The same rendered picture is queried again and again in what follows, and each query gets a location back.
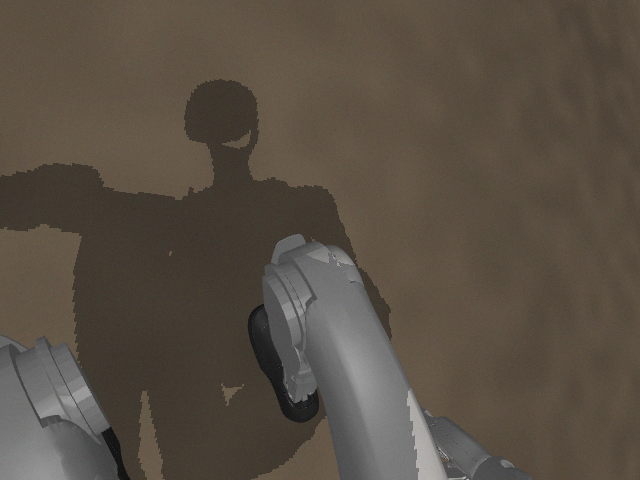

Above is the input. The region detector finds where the right robot arm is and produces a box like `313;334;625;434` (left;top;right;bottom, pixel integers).
473;456;533;480

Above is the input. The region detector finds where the right robot foot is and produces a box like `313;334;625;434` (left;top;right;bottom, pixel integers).
248;304;319;423

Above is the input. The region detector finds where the right robot hand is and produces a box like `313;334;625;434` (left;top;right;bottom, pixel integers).
420;407;493;480

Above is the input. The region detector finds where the left robot foot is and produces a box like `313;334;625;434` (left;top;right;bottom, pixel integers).
102;427;130;480

